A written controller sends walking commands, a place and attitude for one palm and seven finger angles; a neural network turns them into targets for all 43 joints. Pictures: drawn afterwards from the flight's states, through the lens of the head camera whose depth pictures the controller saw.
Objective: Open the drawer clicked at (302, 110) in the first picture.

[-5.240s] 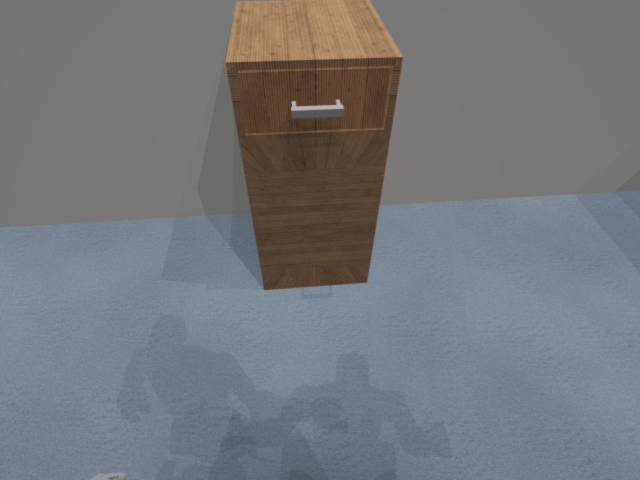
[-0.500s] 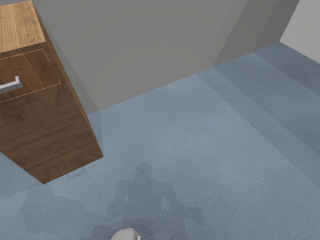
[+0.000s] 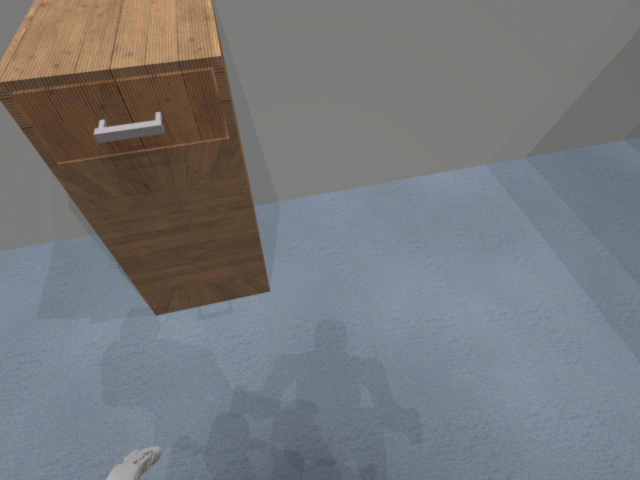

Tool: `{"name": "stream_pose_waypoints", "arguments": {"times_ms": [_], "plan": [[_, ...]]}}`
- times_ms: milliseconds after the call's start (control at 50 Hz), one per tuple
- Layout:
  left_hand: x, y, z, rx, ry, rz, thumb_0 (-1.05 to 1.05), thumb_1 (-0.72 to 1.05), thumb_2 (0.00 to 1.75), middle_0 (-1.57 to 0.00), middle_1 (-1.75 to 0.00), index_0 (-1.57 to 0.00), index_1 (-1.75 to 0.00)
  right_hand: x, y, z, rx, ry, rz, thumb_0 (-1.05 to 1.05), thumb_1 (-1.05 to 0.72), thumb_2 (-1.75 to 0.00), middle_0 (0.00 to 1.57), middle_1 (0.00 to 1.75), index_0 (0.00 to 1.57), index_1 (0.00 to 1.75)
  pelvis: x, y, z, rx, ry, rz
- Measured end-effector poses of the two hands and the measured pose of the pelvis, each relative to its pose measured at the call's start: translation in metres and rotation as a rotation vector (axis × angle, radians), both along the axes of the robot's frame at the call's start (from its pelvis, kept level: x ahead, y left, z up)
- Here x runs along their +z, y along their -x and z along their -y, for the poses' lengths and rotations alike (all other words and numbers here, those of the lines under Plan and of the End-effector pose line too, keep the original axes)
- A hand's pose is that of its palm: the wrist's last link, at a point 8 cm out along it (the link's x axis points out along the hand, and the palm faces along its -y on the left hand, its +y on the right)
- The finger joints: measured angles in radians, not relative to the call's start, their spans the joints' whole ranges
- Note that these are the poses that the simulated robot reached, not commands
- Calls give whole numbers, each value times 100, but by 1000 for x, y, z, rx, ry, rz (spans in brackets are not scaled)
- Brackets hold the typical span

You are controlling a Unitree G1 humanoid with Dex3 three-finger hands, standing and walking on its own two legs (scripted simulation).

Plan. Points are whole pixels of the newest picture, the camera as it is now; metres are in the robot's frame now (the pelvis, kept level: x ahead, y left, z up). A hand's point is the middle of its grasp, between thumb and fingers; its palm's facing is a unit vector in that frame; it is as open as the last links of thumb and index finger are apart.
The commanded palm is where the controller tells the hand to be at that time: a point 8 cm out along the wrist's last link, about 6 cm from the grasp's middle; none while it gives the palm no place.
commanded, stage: turn to face it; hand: left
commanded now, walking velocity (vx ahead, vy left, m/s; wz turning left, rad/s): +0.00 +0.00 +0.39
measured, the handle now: (130, 125) +0.73 +0.41 +0.01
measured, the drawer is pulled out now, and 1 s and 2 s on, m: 0.00 0.00 0.00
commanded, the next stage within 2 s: take the last steps up to it in 0.24 s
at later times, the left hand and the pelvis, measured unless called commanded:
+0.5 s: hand out of the picture -0.07 +0.20 -0.19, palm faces +0.29 -0.93 -0.21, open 7.3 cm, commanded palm none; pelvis -0.02 +0.01 -0.01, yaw +13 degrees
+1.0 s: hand (162, 479) +0.15 +0.24 -0.17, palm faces +0.19 -0.97 -0.15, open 7.3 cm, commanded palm none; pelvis +0.10 +0.05 +0.00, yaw +13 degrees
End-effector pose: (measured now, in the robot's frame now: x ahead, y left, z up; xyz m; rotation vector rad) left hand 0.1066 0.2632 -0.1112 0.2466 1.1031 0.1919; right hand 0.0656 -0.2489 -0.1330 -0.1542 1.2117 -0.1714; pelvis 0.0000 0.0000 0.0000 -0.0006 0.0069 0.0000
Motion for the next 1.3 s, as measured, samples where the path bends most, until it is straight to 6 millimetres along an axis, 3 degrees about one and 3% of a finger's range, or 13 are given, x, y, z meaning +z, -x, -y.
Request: {"name": "stream_pose_waypoints", "arguments": {"times_ms": [100,280,380,500,580,700,820,940,1040,1100,1140,1220,1300], "plan": [[4,14,26,26,-14,45,0,91,90,-20,-30,-20,-30,-18,1,19,23,-26,-22,0,-90,-89,20,30,20,30,-7,3,19,60,-14,13],[0,81,46,155,35,-46,0,91,90,-20,-30,-21,-30,-8,-12,26,115,-11,-67,0,-91,-89,20,30,20,30,4,6,25,150,-34,30],[-14,129,40,233,72,-128,0,91,90,-20,-30,-21,-30,-1,-32,7,187,13,-60,0,-91,-90,20,30,19,30,3,12,15,182,-27,27],[-42,192,15,337,129,-240,0,91,90,-20,-30,-21,-30,8,-59,-38,289,49,33,0,-91,-90,20,30,19,30,-8,16,-13,219,5,25],[-41,207,-1,342,148,-311,1,91,90,-20,-30,-20,-30,19,-52,-63,290,45,63,0,-91,-89,20,30,20,30,0,11,-29,214,19,36],[-30,176,-19,331,163,-255,1,91,90,-19,-30,-20,-30,22,-18,-72,242,54,-43,0,-93,-89,20,30,20,30,13,-7,-47,238,27,35],[-29,120,-26,306,165,-204,0,91,90,-19,-30,-20,-30,14,22,-77,172,36,-197,0,-92,-89,20,30,20,30,12,-35,-56,240,12,33],[-28,32,-25,236,161,-138,1,91,90,-19,-30,-20,-30,7,48,-82,93,-2,-342,0,-91,-89,20,30,20,30,6,-74,-53,233,-1,31],[-27,-63,-16,160,144,-46,1,91,90,-19,-30,-20,-30,-1,46,-79,41,-35,-453,0,-90,-89,20,30,20,30,-4,-118,-44,224,-3,24],[-30,-113,-9,143,122,41,0,91,90,-20,-30,-20,-30,-12,28,-71,33,-54,-504,0,-90,-89,20,30,20,30,-17,-149,-35,227,-8,27],[-29,-127,-5,160,116,75,0,91,90,-20,-30,-20,-30,-17,1,-64,45,-55,-495,0,-90,-89,20,30,20,30,-18,-163,-30,237,-4,36],[-22,-123,4,221,117,25,0,91,90,-20,-30,-20,-30,-19,-85,-56,102,-42,-360,0,-90,-89,20,30,20,30,-6,-191,-28,247,2,39],[-15,-110,-7,290,77,-33,-3,96,90,-20,-30,-21,-30,-13,-181,-60,168,-35,-179,0,-91,-89,20,30,19,30,3,-215,-30,253,6,29]]}}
